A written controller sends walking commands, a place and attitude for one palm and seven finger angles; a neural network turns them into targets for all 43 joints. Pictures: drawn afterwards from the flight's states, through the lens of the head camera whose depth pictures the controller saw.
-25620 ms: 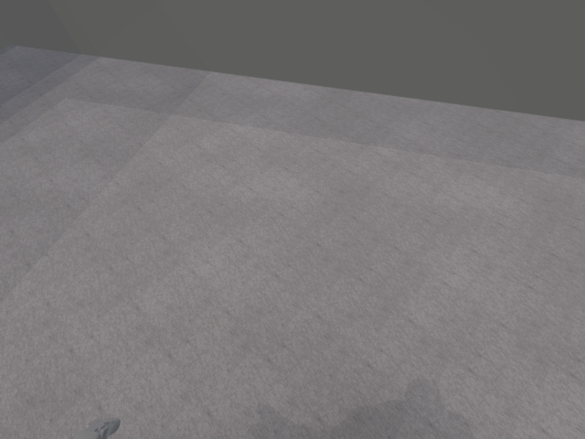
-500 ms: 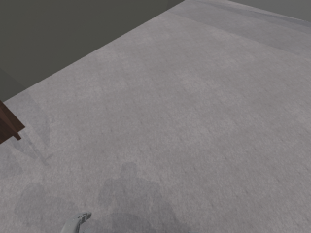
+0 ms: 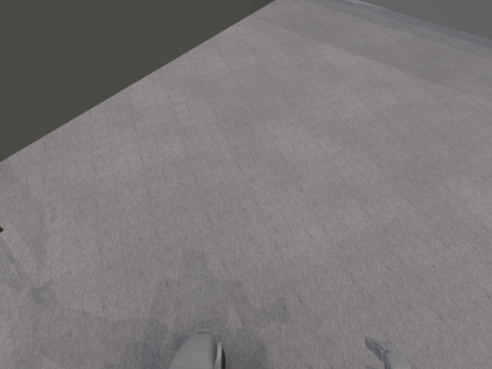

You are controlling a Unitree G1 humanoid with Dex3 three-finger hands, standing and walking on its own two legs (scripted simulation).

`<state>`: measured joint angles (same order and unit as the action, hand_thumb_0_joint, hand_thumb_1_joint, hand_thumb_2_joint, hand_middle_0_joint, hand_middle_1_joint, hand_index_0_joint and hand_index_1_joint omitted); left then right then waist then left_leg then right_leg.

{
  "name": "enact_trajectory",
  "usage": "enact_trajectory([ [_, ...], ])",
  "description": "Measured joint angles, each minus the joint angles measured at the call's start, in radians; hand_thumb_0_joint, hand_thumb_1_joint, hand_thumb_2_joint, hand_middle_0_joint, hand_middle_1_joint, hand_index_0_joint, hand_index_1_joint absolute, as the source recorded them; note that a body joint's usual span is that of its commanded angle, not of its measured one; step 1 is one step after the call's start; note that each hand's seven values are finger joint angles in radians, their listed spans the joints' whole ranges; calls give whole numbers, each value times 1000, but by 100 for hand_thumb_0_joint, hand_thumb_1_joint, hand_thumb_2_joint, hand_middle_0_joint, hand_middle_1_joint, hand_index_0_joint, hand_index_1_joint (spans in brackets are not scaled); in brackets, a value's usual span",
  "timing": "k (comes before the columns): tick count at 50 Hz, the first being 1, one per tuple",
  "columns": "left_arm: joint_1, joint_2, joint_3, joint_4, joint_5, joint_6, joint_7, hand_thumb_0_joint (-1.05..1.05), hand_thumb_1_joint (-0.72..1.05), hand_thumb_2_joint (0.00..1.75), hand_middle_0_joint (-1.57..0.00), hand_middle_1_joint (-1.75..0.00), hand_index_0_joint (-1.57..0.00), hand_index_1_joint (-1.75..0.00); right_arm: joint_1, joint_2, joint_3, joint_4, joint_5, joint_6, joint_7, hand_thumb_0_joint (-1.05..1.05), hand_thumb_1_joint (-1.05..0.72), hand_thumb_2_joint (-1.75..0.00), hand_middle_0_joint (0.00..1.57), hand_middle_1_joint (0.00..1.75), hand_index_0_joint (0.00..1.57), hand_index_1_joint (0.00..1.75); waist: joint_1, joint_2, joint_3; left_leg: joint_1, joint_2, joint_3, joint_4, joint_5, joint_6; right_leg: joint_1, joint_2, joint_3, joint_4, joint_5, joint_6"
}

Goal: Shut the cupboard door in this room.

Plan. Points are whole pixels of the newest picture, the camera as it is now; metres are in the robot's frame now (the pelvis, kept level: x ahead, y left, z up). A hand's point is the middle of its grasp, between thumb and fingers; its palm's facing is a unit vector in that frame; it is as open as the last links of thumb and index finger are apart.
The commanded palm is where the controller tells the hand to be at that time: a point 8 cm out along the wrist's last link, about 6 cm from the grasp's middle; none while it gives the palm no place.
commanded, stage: walk around to get in front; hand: left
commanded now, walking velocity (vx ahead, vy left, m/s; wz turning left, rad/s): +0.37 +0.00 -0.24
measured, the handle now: out of the picture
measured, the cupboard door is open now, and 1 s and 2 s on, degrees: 84 84 84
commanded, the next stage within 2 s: none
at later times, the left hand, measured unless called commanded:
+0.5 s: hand (172, 261) +0.32 +0.21 -0.15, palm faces -0.18 -0.97 -0.16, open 7.4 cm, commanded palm none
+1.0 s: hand (217, 212) +0.46 +0.13 -0.15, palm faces -0.16 -0.95 -0.26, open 7.1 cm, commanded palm none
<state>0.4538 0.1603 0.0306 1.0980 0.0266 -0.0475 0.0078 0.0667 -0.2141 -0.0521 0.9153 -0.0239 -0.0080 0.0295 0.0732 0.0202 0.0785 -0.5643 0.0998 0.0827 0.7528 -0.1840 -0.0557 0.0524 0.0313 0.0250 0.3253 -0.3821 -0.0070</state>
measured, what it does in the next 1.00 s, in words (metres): walks ahead: left foot, then right foot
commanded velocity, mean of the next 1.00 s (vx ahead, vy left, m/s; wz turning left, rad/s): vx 0.38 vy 0.00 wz -0.12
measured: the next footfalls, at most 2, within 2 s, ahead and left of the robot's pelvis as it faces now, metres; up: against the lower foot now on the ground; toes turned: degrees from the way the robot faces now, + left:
left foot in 0.06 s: +0.17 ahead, +0.11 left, +0.00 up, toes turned +6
right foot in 0.72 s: +0.39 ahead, -0.13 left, +0.00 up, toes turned -21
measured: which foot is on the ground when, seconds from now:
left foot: up 0.00-0.04, down 0.06-0.72, up 0.74-1.00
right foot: down 0.00-0.06, up 0.08-0.70, down 0.72-1.00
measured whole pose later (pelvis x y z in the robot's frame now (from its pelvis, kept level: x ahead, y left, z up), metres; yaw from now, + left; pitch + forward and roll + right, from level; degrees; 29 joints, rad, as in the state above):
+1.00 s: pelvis +0.38 -0.05 +0.01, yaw -12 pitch -1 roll +0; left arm 0.26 0.19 0.06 1.08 0.02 -0.08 0.02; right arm 0.24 -0.17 -0.08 1.04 -0.03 -0.02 0.00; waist -0.02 0.04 0.02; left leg -0.59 0.16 0.05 1.10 -0.20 -0.04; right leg -0.14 0.02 -0.18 0.40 -0.25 -0.08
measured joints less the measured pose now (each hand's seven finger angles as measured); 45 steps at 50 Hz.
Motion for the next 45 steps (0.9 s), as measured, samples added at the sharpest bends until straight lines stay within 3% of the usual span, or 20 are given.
enact_trajectory([
  [2, 21, 2, 2, 18, -1, 3, 2, 1, 90, 90, -20, -30, -21, -30, -13, 12, 10, -7, -1, -20, -3, 1, -91, -90, 20, 30, 19, 29, 6, -17, 2, 77, -28, 14, -111, 10, 18, 0, -10, 17, 66, -59, 15],
  [3, 24, 4, 5, 30, -5, 6, 2, 1, 90, 90, -20, -30, -21, -30, -17, 20, 14, -9, -4, -36, -7, 1, -91, -90, 20, 30, 19, 29, 2, -30, 7, 103, -40, 23, -128, 16, 47, -27, -18, 23, 159, -97, 14],
  [6, -18, 10, 8, 45, -13, 25, -3, 1, 91, 90, -20, -30, -20, -30, -5, 38, 28, -6, -7, -63, -17, 1, -91, -90, 20, 30, 20, 29, 0, -48, 29, 145, -41, 65, -65, -69, 121, -212, -20, 32, 647, -128, -12],
  [8, -54, 13, 13, 39, -9, 30, -7, 1, 91, 90, -20, -30, -20, -30, 30, 47, 29, 11, -5, -65, -26, 0, -91, -90, 20, 30, 20, 29, -12, -45, 22, 209, -42, 89, -108, -82, 132, -330, -36, 7, 845, -58, -15],
  [11, -123, 30, 24, 5, 0, 34, -14, 1, 91, 90, -20, -30, -20, -30, 107, 62, 24, 51, -1, -73, -39, 0, -91, -90, 20, 30, 20, 29, -34, -46, 5, 301, -57, 110, -209, -69, 135, -470, -74, -24, 924, 48, -7],
  [16, -216, 49, 45, -59, 8, 46, -15, 1, 91, 90, -20, -30, -20, -30, 238, 46, -3, 123, 6, -74, -54, -1, -94, -90, 20, 30, 20, 29, -60, -58, -39, 411, -83, 147, -330, -65, 139, -633, -109, -15, 911, 186, 15],
  [21, -280, 51, 51, -88, 10, 63, -22, 0, 91, 90, -20, -30, -20, -30, 353, 55, -3, 182, 6, -70, -57, 0, -93, -90, 20, 30, 19, 29, -89, -63, -63, 491, -100, 175, -392, -91, 135, -697, -131, -19, 845, 261, 34],
  [28, -353, 24, 28, -92, 9, 73, -34, 1, 91, 90, -20, -30, -20, -30, 456, 102, 16, 232, -3, -76, -57, 1, -91, -90, 20, 30, 19, 29, -142, -47, -38, 588, -90, 205, -435, -147, 105, -648, -138, -93, 580, 244, 25],
  [34, -411, -15, 4, -101, 5, 54, -35, 1, 91, 90, -20, -30, -20, -30, 502, 134, 28, 270, -6, -65, -52, 1, -91, -90, 20, 30, 20, 29, -179, -22, -5, 648, -49, 227, -401, -237, 50, -540, -85, -161, 345, 151, -27],
  [36, -411, -24, -2, -108, 6, 27, -34, 1, 91, 90, -20, -30, -20, -30, 517, 146, 28, 287, 0, -57, -48, 1, -91, -90, 20, 30, 20, 29, -171, -21, -4, 634, -19, 227, -291, -289, 31, -463, -58, -185, 247, 190, -53],
  [37, -408, -27, -1, -107, 7, 8, -31, 1, 91, 90, -20, -30, -20, -30, 514, 152, 27, 296, 5, -48, -43, 1, -91, -90, 20, 30, 20, 29, -159, -22, -2, 596, 5, 217, -167, -304, 30, -451, -52, -190, 248, 243, -68],
  [39, -389, -31, 0, -100, -1, -18, -22, 1, 91, 90, -20, -30, -20, -30, 480, 156, 25, 297, 15, -28, -37, 1, -91, -90, 20, 30, 20, 29, -147, -28, 6, 455, 9, 109, 184, -323, 33, -432, -48, -195, 300, 178, -85],
  [41, -353, -34, 1, -80, -9, -19, -16, 0, 91, 90, -20, -30, -20, -30, 432, 147, 15, 280, 19, -15, -35, 1, -91, -90, 20, 30, 20, 29, -132, -30, 2, 318, -1, 36, 429, -270, 43, -377, -45, -196, 278, 127, -86],
  [43, -319, -28, 37, -85, -36, -38, 6, -3, 94, 89, -21, -30, -21, -30, 378, 129, 2, 248, 13, -10, -37, 1, -91, -90, 20, 30, 20, 29, -113, -20, -13, 200, 11, -1, 505, -190, 45, -323, -37, -202, 219, 132, -75],
  [45, -293, -1, 39, -76, -23, -44, 14, -6, 96, 89, -21, -30, -21, -30, 314, 102, -9, 211, 5, -9, -37, 1, -91, -90, 20, 30, 19, 29, -99, -6, -28, 107, 30, -18, 486, -127, 39, -279, -28, -204, 165, 139, -76],
])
